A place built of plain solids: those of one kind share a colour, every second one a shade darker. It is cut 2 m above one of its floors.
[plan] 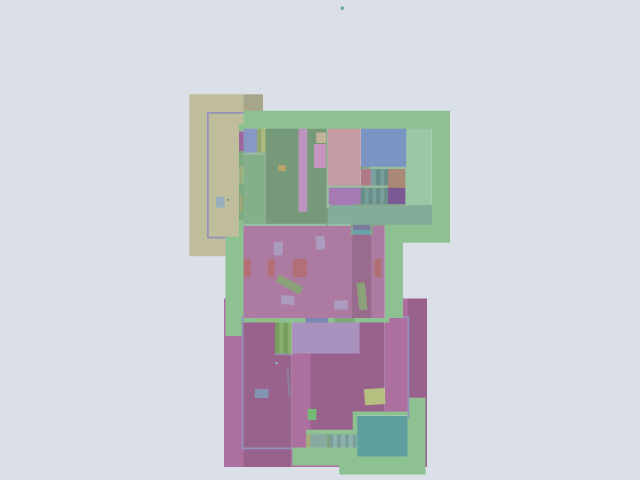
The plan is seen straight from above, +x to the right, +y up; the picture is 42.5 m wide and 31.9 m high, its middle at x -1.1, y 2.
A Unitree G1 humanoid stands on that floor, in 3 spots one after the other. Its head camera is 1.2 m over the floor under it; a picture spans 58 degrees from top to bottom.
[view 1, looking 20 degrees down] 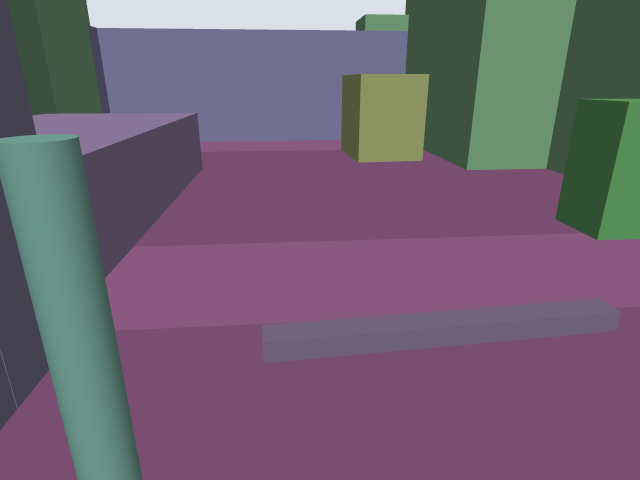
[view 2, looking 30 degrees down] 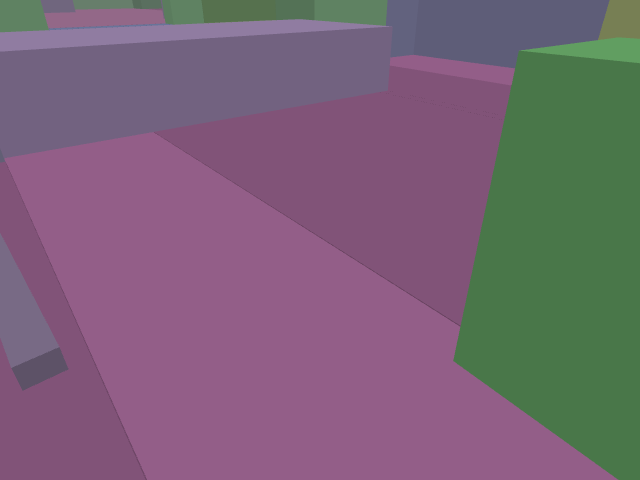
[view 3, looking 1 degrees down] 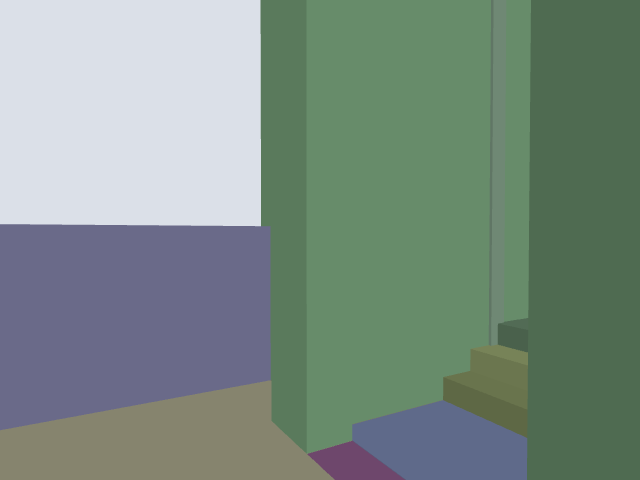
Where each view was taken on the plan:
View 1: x -4.99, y -6.71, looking -5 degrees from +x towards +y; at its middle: yard_yardp_asphalt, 3.51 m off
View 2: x -3.03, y -9.85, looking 52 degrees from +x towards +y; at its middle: yard_yardp_asphalt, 2.40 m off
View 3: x -7.59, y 7.17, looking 60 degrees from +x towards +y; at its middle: wall_brick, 2.37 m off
